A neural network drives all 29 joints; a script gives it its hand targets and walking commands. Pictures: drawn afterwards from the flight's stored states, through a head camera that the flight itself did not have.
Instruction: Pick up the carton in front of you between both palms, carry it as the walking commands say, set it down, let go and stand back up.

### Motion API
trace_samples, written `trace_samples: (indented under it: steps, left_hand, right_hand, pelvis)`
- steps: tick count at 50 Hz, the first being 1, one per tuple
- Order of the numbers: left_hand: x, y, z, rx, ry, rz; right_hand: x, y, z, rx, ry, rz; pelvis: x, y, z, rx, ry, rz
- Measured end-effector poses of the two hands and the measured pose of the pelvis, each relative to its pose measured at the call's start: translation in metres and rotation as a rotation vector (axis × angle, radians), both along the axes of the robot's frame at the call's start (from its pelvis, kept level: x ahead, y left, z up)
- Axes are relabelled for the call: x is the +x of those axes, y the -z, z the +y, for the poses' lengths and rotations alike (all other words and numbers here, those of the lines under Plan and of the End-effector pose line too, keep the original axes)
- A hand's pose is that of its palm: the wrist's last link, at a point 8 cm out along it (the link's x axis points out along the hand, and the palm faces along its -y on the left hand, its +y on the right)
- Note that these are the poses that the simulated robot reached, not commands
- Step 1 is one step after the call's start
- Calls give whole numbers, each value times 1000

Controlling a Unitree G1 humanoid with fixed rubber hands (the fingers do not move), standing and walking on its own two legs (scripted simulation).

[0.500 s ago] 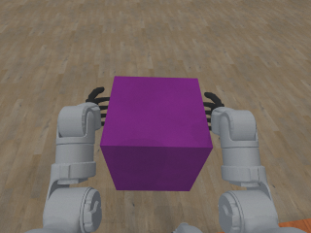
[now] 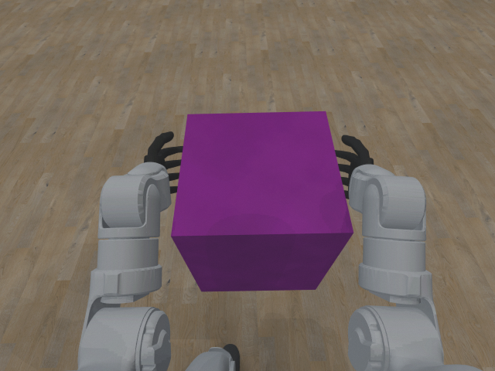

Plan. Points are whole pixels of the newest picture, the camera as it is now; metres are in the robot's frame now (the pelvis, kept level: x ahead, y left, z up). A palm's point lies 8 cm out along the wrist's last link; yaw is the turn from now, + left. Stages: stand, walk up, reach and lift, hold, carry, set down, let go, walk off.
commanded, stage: carry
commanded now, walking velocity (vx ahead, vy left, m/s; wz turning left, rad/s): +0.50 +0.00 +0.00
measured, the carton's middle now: (257, 210) +0.36 +0.03 +0.05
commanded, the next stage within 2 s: none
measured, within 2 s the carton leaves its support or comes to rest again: neither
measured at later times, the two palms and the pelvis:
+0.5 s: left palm (213, 103) +0.70 +0.16 +0.01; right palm (333, 112) +0.69 -0.13 +0.01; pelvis +0.35 +0.03 -0.06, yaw +2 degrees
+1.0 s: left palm (201, 37) +0.95 +0.24 +0.06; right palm (303, 40) +0.96 -0.06 +0.05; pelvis +0.68 +0.08 -0.05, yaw +2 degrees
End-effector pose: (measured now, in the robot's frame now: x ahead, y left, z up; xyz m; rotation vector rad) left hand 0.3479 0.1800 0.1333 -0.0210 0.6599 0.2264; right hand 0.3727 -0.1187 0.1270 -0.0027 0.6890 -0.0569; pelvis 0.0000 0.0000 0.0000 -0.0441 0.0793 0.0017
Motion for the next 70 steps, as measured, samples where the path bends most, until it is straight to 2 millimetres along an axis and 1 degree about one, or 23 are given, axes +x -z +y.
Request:
trace_samples:
  steps: [3,4,6,9,12,15,18,22,26,28,30,33,36,39,43,47,51,53,56,59,62,66,70]
  left_hand:
    - [55,22,14,-5,23,-18]
    - [74,32,16,-9,35,-20]
    - [105,54,19,-19,55,15]
    - [141,86,15,-24,87,113]
    - [174,110,8,-27,113,184]
    - [210,124,2,-37,123,204]
    - [249,131,-4,-47,120,191]
    - [307,131,-11,-52,109,148]
    - [371,122,-15,-31,87,73]
    - [400,114,-13,-6,74,45]
    - [420,106,-7,-3,47,40]
    - [441,92,5,-19,-11,45]
    - [461,74,17,-38,-69,29]
    - [484,59,27,-50,-100,3]
    - [520,51,37,-62,-90,-22]
    - [564,59,46,-77,-30,-34]
    - [616,84,60,-80,27,-26]
    - [635,98,66,-86,45,21]
    - [658,107,70,-81,69,106]
    - [685,107,74,-74,93,140]
    - [714,101,77,-70,103,128]
    - [759,90,80,-68,97,83]
    - [808,79,79,-72,78,22]
  right_hand:
    - [50,17,13,-34,6,-21]
    - [66,24,16,-52,9,-23]
    - [92,44,18,-80,13,10]
    - [116,78,14,-90,34,110]
    - [139,103,7,-86,65,183]
    - [168,118,1,-71,97,203]
    - [204,125,-4,-55,120,190]
    - [264,125,-12,-36,131,148]
    - [339,120,-17,-22,103,72]
    - [376,113,-14,-12,77,44]
    - [406,104,-8,-15,46,39]
    - [443,87,5,-5,9,45]
    - [473,73,18,24,-9,35]
    - [497,63,28,53,-5,13]
    - [524,59,38,68,31,-10]
    - [557,63,47,48,62,-25]
    - [598,78,61,1,86,-22]
    - [614,88,66,-20,95,23]
    - [630,99,71,-23,117,107]
    - [649,99,74,-27,133,141]
    - [677,93,77,-28,138,129]
    - [724,81,80,-30,128,84]
    - [780,69,79,-25,111,23]
  pelvis:
    - [58,35,13,-14,0,-32]
    - [73,46,16,1,-4,-30]
    - [96,58,21,25,-12,-23]
    - [128,61,29,33,-18,-12]
    - [160,59,35,30,-17,-3]
    - [194,57,38,29,-16,6]
    - [233,55,39,29,-16,15]
    - [293,54,36,31,-17,24]
    - [363,64,27,45,-34,9]
    - [388,63,24,29,-40,10]
    - [410,55,20,38,-47,13]
    - [446,40,15,63,-59,22]
    - [483,29,16,88,-63,27]
    - [522,24,23,101,-60,26]
    - [578,25,38,97,-58,13]
    - [637,36,59,76,-52,-8]
    - [697,57,82,69,-26,-36]
    - [718,57,91,72,-11,-34]
    - [745,48,102,53,7,-31]
    - [772,38,110,41,12,-26]
    - [803,31,114,31,9,-19]
    - [849,28,115,22,3,-14]
    - [901,31,109,24,-3,-18]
